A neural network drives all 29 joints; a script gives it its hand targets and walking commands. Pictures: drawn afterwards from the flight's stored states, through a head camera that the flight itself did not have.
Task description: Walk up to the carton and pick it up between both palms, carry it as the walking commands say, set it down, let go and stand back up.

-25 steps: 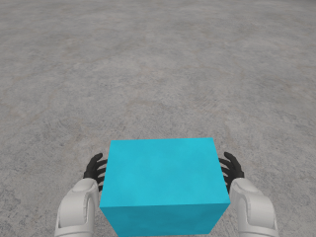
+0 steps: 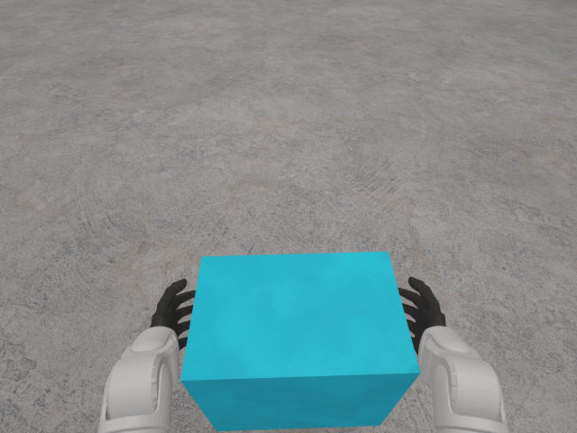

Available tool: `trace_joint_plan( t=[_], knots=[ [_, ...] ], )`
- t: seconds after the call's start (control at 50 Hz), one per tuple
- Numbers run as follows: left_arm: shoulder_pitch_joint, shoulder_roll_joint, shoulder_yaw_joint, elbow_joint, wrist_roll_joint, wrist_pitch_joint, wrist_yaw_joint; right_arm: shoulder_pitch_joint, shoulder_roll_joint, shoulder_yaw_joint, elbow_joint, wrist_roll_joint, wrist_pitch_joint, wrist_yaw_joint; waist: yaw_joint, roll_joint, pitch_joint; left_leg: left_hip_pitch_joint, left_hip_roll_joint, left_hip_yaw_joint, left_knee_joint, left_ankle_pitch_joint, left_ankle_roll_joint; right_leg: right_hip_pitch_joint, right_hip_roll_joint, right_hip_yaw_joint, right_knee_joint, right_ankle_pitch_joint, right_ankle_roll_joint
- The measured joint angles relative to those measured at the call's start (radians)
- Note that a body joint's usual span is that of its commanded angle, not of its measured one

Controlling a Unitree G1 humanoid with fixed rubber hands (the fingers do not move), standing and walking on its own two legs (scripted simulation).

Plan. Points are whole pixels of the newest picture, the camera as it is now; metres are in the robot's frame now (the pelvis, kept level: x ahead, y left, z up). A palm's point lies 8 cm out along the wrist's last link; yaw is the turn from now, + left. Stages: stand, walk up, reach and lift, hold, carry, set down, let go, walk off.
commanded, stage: carry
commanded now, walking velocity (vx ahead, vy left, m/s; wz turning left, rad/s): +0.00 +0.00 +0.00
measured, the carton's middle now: (296, 347) +0.27 +0.00 -0.02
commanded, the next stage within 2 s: none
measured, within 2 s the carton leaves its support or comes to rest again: neither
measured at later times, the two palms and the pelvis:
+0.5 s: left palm (165, 335) +0.25 +0.18 +0.04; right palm (428, 335) +0.26 -0.17 +0.05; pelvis +0.00 +0.00 +0.00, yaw +0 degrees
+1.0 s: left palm (160, 363) +0.21 +0.17 +0.05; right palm (445, 364) +0.22 -0.18 +0.06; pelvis -0.04 -0.01 -0.02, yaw +0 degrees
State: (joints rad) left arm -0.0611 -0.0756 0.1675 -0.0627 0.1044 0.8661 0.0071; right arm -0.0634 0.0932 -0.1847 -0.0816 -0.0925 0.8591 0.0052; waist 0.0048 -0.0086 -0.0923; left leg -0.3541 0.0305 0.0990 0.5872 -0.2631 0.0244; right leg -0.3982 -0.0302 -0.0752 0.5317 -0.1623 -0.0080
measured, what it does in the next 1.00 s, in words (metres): stands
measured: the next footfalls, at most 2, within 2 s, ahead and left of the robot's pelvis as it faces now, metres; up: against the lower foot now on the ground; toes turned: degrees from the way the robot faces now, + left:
left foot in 1.24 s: -0.05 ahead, +0.11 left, +0.00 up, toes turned +5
right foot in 1.52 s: -0.17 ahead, -0.13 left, +0.00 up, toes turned -8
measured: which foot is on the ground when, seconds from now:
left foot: down 0.00-1.00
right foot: down 0.00-1.00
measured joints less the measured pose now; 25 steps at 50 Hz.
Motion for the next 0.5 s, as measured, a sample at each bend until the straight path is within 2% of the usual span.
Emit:
trace_joint_plan(
  t=[0.5],
  knots=[
    [0.004, -0.004, 0.001, -0.010, 0.001, 0.009, 0.001, 0.003, 0.000, 0.002, -0.011, -0.003, 0.010, 0.000, 0.003, 0.008, 0.002, 0.006, 0.000, 0.006, -0.002, -0.002, 0.001, 0.003, 0.000, 0.005, 0.001, -0.001, 0.001]
  ],
)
